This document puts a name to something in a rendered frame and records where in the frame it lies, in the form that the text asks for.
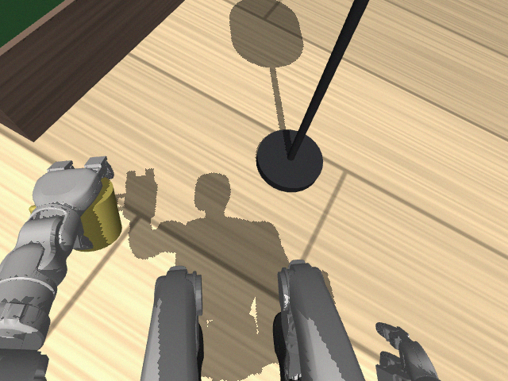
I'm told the right robot hand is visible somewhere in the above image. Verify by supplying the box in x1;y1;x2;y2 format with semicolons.
375;322;438;381

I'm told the left robot arm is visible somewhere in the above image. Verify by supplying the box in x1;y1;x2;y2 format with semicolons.
0;204;81;381

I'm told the bed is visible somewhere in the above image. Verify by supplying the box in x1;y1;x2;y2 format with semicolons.
0;0;185;142

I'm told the right robot foot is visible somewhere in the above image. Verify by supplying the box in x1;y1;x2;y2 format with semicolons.
273;312;302;381

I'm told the mug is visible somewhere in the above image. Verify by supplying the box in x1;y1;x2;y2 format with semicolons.
29;177;122;252

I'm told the left robot hand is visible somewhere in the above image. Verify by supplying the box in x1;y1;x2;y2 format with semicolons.
33;156;114;250

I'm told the floor lamp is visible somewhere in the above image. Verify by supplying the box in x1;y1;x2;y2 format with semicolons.
256;0;369;192

